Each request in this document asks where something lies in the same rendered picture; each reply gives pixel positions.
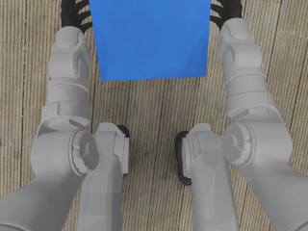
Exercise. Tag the left robot forearm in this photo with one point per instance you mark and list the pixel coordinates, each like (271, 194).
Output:
(67, 84)

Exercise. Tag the robot left hand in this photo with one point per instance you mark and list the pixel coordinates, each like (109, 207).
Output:
(70, 16)

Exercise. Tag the carton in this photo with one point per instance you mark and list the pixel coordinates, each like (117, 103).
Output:
(151, 39)

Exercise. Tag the left robot upper arm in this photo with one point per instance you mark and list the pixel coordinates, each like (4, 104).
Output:
(61, 161)

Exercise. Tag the robot right hand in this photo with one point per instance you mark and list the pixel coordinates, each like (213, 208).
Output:
(229, 9)

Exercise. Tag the right robot upper arm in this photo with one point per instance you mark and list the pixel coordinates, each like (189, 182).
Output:
(261, 151)

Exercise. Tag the left robot foot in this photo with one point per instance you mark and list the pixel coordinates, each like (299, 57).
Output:
(125, 131)

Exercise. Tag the right robot forearm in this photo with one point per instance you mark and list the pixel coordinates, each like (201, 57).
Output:
(244, 74)

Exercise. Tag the right robot foot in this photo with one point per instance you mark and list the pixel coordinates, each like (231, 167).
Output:
(178, 154)

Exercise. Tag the robot foot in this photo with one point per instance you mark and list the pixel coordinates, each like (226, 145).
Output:
(178, 154)
(125, 131)

